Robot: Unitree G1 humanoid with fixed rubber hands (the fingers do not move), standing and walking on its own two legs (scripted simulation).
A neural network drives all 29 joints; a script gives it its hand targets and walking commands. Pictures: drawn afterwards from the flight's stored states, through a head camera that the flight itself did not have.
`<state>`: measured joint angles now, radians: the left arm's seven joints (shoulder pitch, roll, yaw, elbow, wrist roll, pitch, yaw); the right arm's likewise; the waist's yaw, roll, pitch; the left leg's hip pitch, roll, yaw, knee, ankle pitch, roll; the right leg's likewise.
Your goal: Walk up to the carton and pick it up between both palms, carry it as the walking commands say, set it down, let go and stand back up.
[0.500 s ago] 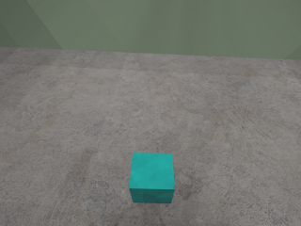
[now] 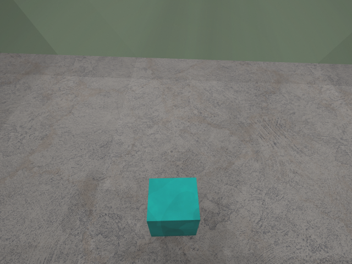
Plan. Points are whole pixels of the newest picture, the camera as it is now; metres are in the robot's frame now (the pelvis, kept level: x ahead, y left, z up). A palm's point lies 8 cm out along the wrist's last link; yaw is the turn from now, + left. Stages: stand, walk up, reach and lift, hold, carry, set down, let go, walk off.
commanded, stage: walk up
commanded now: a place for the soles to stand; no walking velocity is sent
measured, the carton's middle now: (173, 207) +0.49 +0.04 -0.62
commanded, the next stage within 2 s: reach and lift in 0.50 s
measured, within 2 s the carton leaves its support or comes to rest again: neither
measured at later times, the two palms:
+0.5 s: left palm out of the picture +0.10 +0.33 -0.10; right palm out of the picture +0.05 -0.32 -0.09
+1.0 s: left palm (66, 248) +0.19 +0.28 -0.11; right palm out of the picture +0.17 -0.27 -0.12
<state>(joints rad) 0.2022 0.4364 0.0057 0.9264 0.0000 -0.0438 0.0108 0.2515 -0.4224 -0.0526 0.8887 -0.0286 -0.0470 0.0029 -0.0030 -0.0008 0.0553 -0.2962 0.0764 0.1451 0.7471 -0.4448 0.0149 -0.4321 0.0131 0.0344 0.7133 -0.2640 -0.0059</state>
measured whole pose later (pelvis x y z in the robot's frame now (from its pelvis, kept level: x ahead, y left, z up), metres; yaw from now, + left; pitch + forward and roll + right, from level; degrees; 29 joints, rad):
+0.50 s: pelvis +0.00 +0.01 +0.00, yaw -2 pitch -1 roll +0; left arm 0.19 0.44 0.01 0.93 0.00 -0.04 0.01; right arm 0.25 -0.42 -0.05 0.91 -0.03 -0.05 0.00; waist 0.00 -0.01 0.07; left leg -0.28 0.06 0.12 0.74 -0.44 0.01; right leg -0.42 0.01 0.04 0.75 -0.34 -0.01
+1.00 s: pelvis +0.01 -0.01 -0.01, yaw +1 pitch +8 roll +0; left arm 0.01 0.34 0.11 0.63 0.03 0.11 -0.05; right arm 0.11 -0.26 -0.06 0.54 -0.04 0.14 -0.02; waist 0.00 0.01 0.13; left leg -0.53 0.05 0.04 0.86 -0.47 -0.02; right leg -0.64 0.01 -0.01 0.85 -0.35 -0.01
